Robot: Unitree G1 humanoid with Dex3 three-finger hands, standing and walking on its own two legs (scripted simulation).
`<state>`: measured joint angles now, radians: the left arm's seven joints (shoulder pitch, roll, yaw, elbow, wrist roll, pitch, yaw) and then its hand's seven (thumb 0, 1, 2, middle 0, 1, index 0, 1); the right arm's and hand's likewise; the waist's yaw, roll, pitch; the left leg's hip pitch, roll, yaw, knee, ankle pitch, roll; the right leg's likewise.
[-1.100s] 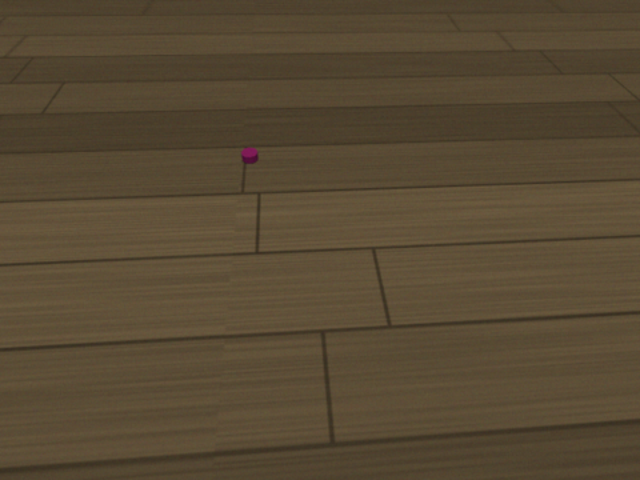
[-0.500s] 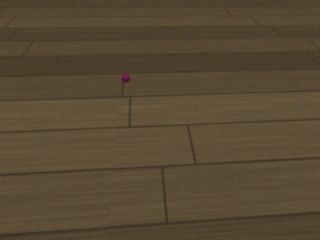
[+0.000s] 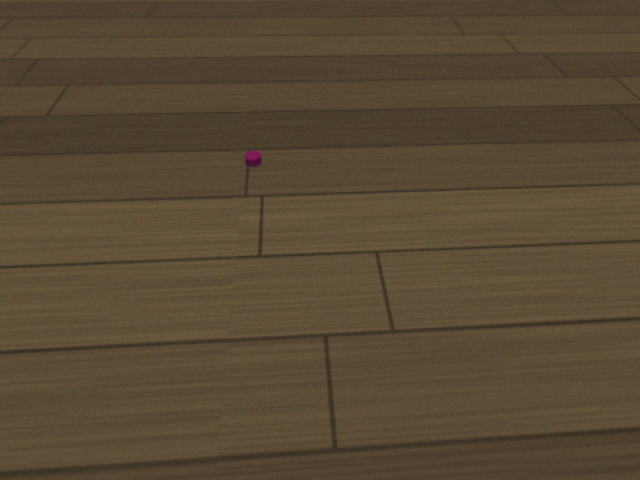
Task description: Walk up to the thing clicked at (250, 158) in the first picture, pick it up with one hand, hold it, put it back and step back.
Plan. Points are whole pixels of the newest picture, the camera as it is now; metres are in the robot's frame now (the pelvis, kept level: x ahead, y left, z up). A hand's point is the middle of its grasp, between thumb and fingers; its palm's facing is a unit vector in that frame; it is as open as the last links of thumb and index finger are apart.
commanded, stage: stand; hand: left
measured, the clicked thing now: (253, 158) +1.65 +0.29 -0.76
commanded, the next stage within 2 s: walk up in 0.02 s
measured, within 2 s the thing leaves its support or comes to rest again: neither
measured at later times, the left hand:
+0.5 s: hand out of the picture +0.14 +0.38 -0.18, palm faces +0.14 -0.94 -0.31, open 7.4 cm
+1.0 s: hand (138, 277) +0.49 +0.34 -0.15, palm faces +0.23 -0.91 -0.33, open 7.4 cm
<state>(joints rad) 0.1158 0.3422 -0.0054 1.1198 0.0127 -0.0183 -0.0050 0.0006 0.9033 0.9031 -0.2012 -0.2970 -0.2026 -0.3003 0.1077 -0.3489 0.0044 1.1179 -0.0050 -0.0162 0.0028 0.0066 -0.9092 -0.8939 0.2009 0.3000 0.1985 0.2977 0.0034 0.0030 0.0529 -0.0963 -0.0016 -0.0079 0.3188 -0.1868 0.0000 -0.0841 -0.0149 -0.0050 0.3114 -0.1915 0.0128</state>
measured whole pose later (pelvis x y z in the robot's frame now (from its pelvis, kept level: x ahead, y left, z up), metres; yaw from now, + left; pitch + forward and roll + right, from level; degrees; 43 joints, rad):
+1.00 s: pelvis +0.43 +0.06 -0.03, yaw +15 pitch -2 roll +1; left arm 0.12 0.36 0.08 0.86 0.01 -0.06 -0.10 0.00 0.91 0.90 -0.20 -0.30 -0.20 -0.30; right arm 0.33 -0.44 -0.05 0.91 0.01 -0.08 0.00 0.01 -0.91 -0.89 0.20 0.30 0.20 0.30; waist 0.01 0.02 0.11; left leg -0.27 0.04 -0.04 1.19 -0.43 0.04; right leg -0.38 -0.06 -0.09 0.64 -0.23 -0.03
